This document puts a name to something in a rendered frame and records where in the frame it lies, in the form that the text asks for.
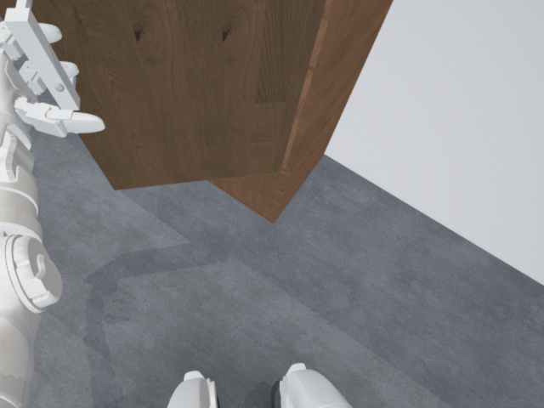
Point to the left robot hand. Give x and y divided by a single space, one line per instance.
44 117

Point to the left robot shin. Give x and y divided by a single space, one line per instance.
192 374

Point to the cupboard door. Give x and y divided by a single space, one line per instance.
188 90

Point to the left robot forearm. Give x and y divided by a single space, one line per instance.
18 187

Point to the left robot upper arm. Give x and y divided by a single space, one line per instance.
29 283

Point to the handle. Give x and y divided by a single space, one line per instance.
29 35

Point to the right robot thigh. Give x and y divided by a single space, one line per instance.
309 389

